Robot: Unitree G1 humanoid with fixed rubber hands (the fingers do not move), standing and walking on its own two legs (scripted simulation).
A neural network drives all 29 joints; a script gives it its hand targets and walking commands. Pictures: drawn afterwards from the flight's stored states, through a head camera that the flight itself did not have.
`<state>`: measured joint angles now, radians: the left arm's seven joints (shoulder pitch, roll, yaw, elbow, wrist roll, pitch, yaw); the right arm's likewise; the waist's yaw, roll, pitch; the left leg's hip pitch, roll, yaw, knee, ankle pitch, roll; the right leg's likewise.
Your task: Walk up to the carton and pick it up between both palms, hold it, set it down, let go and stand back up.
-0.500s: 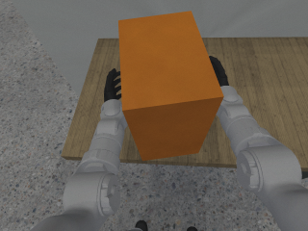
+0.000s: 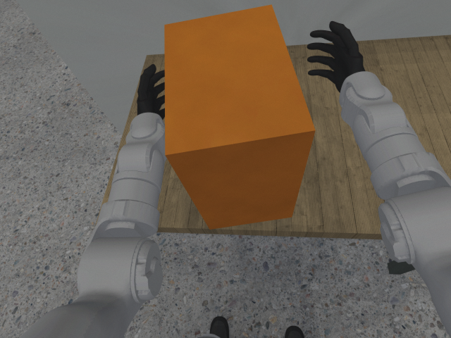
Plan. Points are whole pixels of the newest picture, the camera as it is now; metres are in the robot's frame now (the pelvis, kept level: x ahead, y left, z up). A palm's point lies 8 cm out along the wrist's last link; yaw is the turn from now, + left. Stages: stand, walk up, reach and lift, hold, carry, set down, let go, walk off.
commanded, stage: set down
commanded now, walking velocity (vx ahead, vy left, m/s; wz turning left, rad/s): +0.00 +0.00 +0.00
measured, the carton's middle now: (236, 133) +0.46 +0.06 +0.04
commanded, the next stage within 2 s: none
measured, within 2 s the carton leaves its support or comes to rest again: neither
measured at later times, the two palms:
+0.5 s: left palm (111, 79) +0.43 +0.21 +0.20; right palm (384, 22) +0.51 -0.15 +0.21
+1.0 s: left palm (114, 119) +0.40 +0.22 +0.16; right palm (373, 64) +0.49 -0.15 +0.16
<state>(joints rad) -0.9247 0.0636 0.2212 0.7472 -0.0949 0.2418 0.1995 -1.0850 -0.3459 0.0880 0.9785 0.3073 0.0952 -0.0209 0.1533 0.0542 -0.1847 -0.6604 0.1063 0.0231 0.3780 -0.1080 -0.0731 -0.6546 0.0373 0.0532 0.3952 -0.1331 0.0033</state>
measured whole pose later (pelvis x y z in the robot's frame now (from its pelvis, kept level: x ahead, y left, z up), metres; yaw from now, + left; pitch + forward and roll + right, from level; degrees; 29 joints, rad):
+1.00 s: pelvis +0.01 -0.01 +0.01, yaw +2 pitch +12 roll +0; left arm -0.72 0.17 0.15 0.21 -0.19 0.65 0.18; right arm -0.93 -0.48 0.15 0.69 0.51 0.27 -0.03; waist 0.11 0.04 -0.05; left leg -0.43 0.10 -0.02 0.33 -0.11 -0.09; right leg -0.42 0.03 0.01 0.38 -0.17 -0.01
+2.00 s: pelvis +0.00 -0.01 +0.01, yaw +0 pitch +1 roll +1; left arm -0.13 0.00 0.07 -0.06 -0.07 0.46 0.20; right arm -0.25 -0.28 0.06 0.30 0.28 0.08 -0.06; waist 0.06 0.02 0.08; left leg -0.18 0.09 0.04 0.29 -0.12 -0.08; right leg -0.22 0.02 0.07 0.40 -0.20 -0.01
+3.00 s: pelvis -0.01 +0.01 +0.01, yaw -1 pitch -5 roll +1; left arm 0.05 0.03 0.00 0.41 0.01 0.11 0.17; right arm 0.02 -0.21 0.01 0.62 0.09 -0.16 0.05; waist 0.05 -0.01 0.09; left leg -0.10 0.08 0.05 0.33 -0.15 -0.06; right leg -0.13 0.01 0.08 0.41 -0.21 0.01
